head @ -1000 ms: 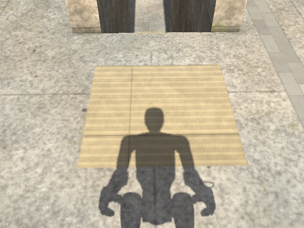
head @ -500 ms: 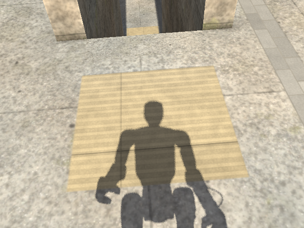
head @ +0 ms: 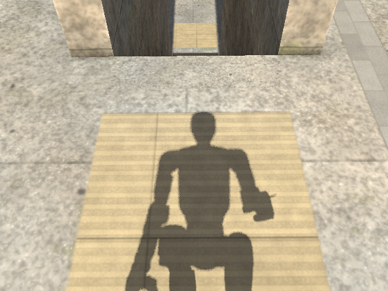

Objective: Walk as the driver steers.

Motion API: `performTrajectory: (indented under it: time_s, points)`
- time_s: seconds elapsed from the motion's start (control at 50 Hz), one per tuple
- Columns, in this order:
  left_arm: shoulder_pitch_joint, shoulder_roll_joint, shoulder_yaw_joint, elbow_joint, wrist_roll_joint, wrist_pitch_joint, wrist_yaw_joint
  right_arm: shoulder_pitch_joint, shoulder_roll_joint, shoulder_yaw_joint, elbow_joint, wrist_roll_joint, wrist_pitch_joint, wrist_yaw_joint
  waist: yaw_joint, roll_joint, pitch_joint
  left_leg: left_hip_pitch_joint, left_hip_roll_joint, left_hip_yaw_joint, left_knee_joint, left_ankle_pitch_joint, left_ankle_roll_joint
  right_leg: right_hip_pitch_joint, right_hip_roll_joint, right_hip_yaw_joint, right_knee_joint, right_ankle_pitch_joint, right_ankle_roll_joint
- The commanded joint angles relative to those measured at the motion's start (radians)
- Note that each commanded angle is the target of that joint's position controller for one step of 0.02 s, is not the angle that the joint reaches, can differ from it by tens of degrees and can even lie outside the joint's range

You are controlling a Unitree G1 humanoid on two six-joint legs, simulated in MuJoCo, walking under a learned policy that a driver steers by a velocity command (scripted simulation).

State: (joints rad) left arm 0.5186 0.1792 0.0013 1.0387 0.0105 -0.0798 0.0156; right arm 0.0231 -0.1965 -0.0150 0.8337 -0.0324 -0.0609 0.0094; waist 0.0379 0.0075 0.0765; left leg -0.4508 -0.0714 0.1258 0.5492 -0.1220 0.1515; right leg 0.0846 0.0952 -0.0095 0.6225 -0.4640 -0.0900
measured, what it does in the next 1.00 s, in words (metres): walks ahead: right foot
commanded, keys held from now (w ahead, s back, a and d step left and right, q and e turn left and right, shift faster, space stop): w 1.00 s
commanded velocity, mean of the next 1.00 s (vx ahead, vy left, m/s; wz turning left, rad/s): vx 0.50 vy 0.00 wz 0.00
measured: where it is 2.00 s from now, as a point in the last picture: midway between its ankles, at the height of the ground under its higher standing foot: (210, 135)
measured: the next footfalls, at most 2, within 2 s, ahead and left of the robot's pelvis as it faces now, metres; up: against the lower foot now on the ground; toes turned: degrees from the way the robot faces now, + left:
right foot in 0.54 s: +0.46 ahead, -0.12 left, +0.00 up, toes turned -3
left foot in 1.10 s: +0.76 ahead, +0.06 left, +0.00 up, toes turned +5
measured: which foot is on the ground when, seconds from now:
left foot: down 0.00-0.56, up 0.58-1.00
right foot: up 0.00-0.52, down 0.54-1.00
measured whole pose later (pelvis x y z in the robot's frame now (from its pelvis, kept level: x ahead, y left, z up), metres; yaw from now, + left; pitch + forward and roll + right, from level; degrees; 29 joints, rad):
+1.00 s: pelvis +0.53 -0.04 +0.03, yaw +1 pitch +0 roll -1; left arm 0.49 0.16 0.02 1.07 0.02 -0.10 0.00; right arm 0.03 -0.19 -0.02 0.90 -0.02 -0.04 0.03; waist 0.07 0.03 0.05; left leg -0.60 0.07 0.06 0.65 -0.03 0.05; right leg 0.09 0.09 -0.08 0.17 -0.27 -0.08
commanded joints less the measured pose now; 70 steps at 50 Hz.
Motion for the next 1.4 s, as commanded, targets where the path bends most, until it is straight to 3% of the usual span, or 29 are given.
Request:
performTrajectory:
  time_s: [0.02, 0.04, 0.08, 0.12, 0.16, 0.3, 0.4, 0.46, 0.5, 0.52, 0.54, 0.56, 0.58, 0.6, 0.62, 0.66, 0.74, 0.88, 1.0, 1.06, 1.1, 1.12, 1.14, 1.16, 1.18, 1.2, 1.24, 1.32, 1.4]
  points:
    - [0.047, 0.125, 0.030, -0.072, -0.001, -0.008, -0.007, 0.434, -0.225, -0.078, 0.094, 0.015, 0.007, -0.005, -0.150, 0.086, -0.321, 0.741, 0.451, -0.855, -0.243, -0.243, 0.259, -0.671, -0.006, 0.081, 0.833, -0.021, -0.011]
    - [-0.053, 0.153, 0.037, -0.110, 0.006, -0.011, -0.010, 0.300, -0.178, -0.066, 0.071, 0.029, 0.005, -0.001, -0.098, 0.038, -0.135, 0.569, 0.421, -0.707, -0.320, -0.354, 0.221, -0.731, -0.080, 0.088, 0.778, 0.098, -0.023]
    - [-0.127, 0.136, 0.041, -0.120, 0.014, -0.007, -0.020, 0.236, -0.090, -0.043, 0.078, 0.020, -0.014, 0.004, -0.045, -0.037, -0.006, 0.338, 0.345, -0.530, -0.387, -0.180, 0.157, -0.658, -0.136, 0.077, 0.674, 0.170, -0.021]
    - [-0.095, 0.082, 0.031, -0.109, 0.027, 0.018, -0.031, 0.269, -0.063, -0.031, 0.114, 0.020, -0.034, -0.002, 0.000, -0.016, -0.007, 0.235, 0.289, -0.405, -0.416, -0.049, 0.115, -0.561, -0.166, 0.069, 0.589, 0.181, 0.004]
    - [-0.122, 0.067, 0.030, -0.119, 0.029, 0.031, -0.039, 0.318, -0.087, -0.033, 0.143, 0.024, -0.050, -0.002, 0.008, 0.003, 0.000, 0.218, 0.264, -0.330, -0.433, 0.042, 0.107, -0.579, -0.182, 0.043, 0.530, 0.210, 0.023]
    - [-0.437, 0.078, 0.026, -0.215, 0.013, 0.039, -0.046, 0.458, -0.105, -0.025, 0.188, 0.029, -0.047, -0.002, -0.069, 0.037, 0.032, 0.337, 0.209, -0.207, -0.446, 0.240, 0.032, -0.732, -0.199, -0.038, 0.196, 0.466, 0.067]
    - [-0.582, 0.077, 0.020, -0.255, 0.010, 0.035, -0.045, 0.544, -0.108, -0.019, 0.219, 0.016, -0.041, -0.015, -0.117, 0.058, 0.035, 0.505, 0.239, -0.197, -0.391, 0.360, 0.036, -0.747, -0.156, -0.065, 0.032, 0.471, 0.054]
    - [-0.608, 0.090, 0.025, -0.275, 0.010, 0.024, -0.044, 0.544, -0.125, -0.022, 0.232, 0.006, -0.037, -0.026, -0.103, 0.066, 0.041, 0.590, 0.283, -0.201, -0.332, 0.476, 0.049, -0.722, -0.135, -0.065, -0.032, 0.376, 0.021]
    - [-0.501, 0.107, 0.036, -0.245, 0.011, 0.014, -0.035, 0.502, -0.140, -0.026, 0.231, 0.006, -0.036, -0.030, -0.042, 0.077, -0.007, 0.581, 0.283, -0.175, -0.209, 0.717, 0.026, -0.549, -0.083, -0.084, -0.087, 0.296, -0.016]
    - [-0.362, 0.123, 0.048, -0.198, 0.013, 0.006, -0.027, 0.485, -0.148, -0.028, 0.232, 0.009, -0.033, -0.029, 0.017, 0.068, -0.074, 0.560, 0.263, -0.155, -0.062, 0.790, 0.011, -0.388, -0.050, -0.096, -0.141, 0.308, -0.040]
    - [-0.183, 0.163, 0.067, -0.139, 0.028, -0.005, -0.016, 0.469, -0.142, -0.024, 0.222, 0.016, -0.034, -0.027, 0.088, 0.045, -0.171, 0.426, 0.227, -0.126, 0.142, 0.662, -0.008, -0.135, -0.094, -0.048, -0.164, 0.335, -0.075]
    - [-0.021, 0.264, 0.094, -0.116, 0.056, -0.011, -0.004, 0.490, -0.077, -0.006, 0.179, 0.040, -0.038, -0.020, 0.118, -0.094, -0.318, 0.144, 0.143, -0.072, 0.482, 0.250, -0.041, 0.163, -0.370, 0.284, -0.177, 0.234, -0.153]
    - [-0.018, 0.282, 0.104, -0.106, 0.033, 0.005, -0.016, 0.572, -0.067, -0.015, 0.193, 0.056, -0.037, -0.015, 0.078, -0.238, -0.418, -0.099, -0.017, -0.101, 0.769, -0.394, -0.061, 0.283, -0.535, 0.696, -0.313, 0.229, -0.272]
    - [-0.123, 0.228, 0.094, -0.116, 0.005, 0.012, -0.024, 0.490, -0.136, -0.034, 0.182, 0.029, -0.033, -0.019, 0.041, -0.091, -0.262, -0.189, 0.058, -0.183, 0.805, -0.321, -0.047, 0.157, -0.480, 0.588, -0.342, 0.182, -0.238]
    - [-0.213, 0.170, 0.079, -0.129, -0.001, 0.007, -0.029, 0.404, -0.118, -0.033, 0.155, 0.023, -0.037, -0.013, 0.017, -0.052, -0.139, -0.194, 0.094, -0.181, 0.763, -0.236, -0.048, 0.007, -0.443, 0.453, -0.379, 0.222, -0.212]
    - [-0.252, 0.094, 0.057, -0.109, 0.003, -0.009, -0.027, 0.364, -0.083, -0.033, 0.143, 0.006, -0.023, -0.004, -0.045, -0.039, -0.042, -0.112, 0.149, -0.176, 0.644, -0.169, -0.060, -0.185, -0.352, 0.284, -0.435, 0.368, -0.142]
    - [-0.165, 0.106, 0.053, -0.052, -0.002, -0.033, -0.021, 0.350, -0.046, -0.031, 0.137, -0.007, 0.013, 0.017, -0.082, -0.057, -0.031, -0.097, 0.160, -0.136, 0.563, -0.108, -0.092, -0.242, -0.298, 0.155, -0.477, 0.520, -0.125]
    - [-0.038, 0.113, 0.043, -0.012, -0.001, -0.031, -0.018, 0.040, -0.046, -0.019, 0.033, 0.010, 0.017, 0.022, -0.017, -0.067, 0.026, -0.189, 0.161, -0.071, 0.229, 0.115, -0.124, -0.177, -0.258, 0.069, -0.509, 0.626, -0.097]
    - [0.046, 0.127, 0.044, 0.028, 0.014, -0.022, -0.001, -0.097, -0.062, -0.018, -0.019, 0.012, 0.007, 0.018, 0.016, -0.074, 0.046, -0.199, 0.126, -0.054, 0.063, 0.067, -0.083, 0.016, -0.317, 0.069, -0.450, 0.733, -0.111]
    - [0.006, 0.147, 0.050, 0.030, 0.019, -0.018, 0.007, -0.006, -0.079, -0.030, 0.000, 0.012, -0.008, 0.009, -0.040, -0.082, 0.001, -0.026, 0.068, -0.028, -0.008, -0.046, -0.036, 0.041, -0.322, 0.038, -0.305, 1.015, -0.086]
    - [-0.023, 0.147, 0.048, 0.024, 0.011, -0.014, 0.003, 0.295, -0.126, -0.058, 0.101, -0.002, -0.026, -0.009, -0.160, -0.046, -0.156, 0.364, 0.057, -0.044, -0.087, -0.008, 0.017, -0.089, -0.261, -0.013, 0.037, 1.013, -0.052]
    - [-0.008, 0.094, 0.033, -0.015, -0.013, -0.017, -0.004, 0.461, -0.220, -0.084, 0.128, -0.030, -0.033, -0.021, -0.195, 0.076, -0.291, 0.659, 0.310, -0.349, -0.105, -0.103, 0.092, -0.362, -0.186, -0.063, 0.365, 0.641, -0.020]
    - [0.086, 0.053, 0.032, -0.010, -0.029, -0.014, -0.010, 0.473, -0.269, -0.097, 0.131, -0.020, -0.022, -0.010, -0.149, 0.222, -0.375, 0.795, 0.517, -0.779, -0.235, -0.102, 0.214, -0.637, -0.012, -0.044, 0.664, -0.088, 0.002]
    - [-0.011, 0.129, 0.055, -0.017, -0.002, -0.008, -0.007, 0.381, -0.216, -0.088, 0.124, 0.017, -0.012, -0.003, -0.123, 0.073, -0.254, 0.681, 0.456, -0.718, -0.272, -0.187, 0.177, -0.717, -0.081, 0.063, 0.709, -0.008, -0.014]
    - [-0.094, 0.119, 0.055, -0.046, 0.003, -0.013, -0.013, 0.281, -0.156, -0.071, 0.107, 0.025, -0.014, 0.000, -0.090, 0.045, -0.123, 0.527, 0.421, -0.573, -0.308, -0.162, 0.143, -0.729, -0.122, 0.058, 0.667, 0.092, -0.015]
    - [-0.129, 0.101, 0.054, -0.051, 0.005, -0.014, -0.016, 0.233, -0.108, -0.059, 0.103, 0.020, -0.022, 0.003, -0.062, 0.016, -0.068, 0.420, 0.371, -0.477, -0.346, -0.082, 0.107, -0.689, -0.154, 0.054, 0.609, 0.152, -0.012]
    - [-0.107, 0.067, 0.052, -0.041, 0.027, 0.011, -0.027, 0.238, -0.053, -0.041, 0.129, 0.022, -0.034, -0.004, -0.012, 0.042, -0.043, 0.305, 0.300, -0.346, -0.383, 0.028, 0.060, -0.599, -0.182, 0.045, 0.532, 0.188, 0.010]
    - [-0.192, 0.059, 0.055, -0.075, 0.029, 0.040, -0.041, 0.339, -0.098, -0.045, 0.173, 0.025, -0.053, -0.010, -0.001, 0.042, -0.018, 0.291, 0.270, -0.257, -0.424, 0.135, 0.062, -0.656, -0.197, 0.008, 0.447, 0.268, 0.043]
    - [-0.373, 0.070, 0.052, -0.137, 0.019, 0.044, -0.044, 0.416, -0.092, -0.037, 0.191, 0.023, -0.048, -0.011, -0.040, 0.043, 0.022, 0.343, 0.247, -0.215, -0.446, 0.196, 0.047, -0.754, -0.208, -0.020, 0.272, 0.397, 0.068]
Keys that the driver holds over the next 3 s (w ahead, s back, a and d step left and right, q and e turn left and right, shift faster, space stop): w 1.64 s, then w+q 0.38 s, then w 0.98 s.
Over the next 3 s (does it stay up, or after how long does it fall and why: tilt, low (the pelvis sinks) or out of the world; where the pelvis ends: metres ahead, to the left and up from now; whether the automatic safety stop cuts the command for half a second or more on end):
stays up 1.50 0.05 0.03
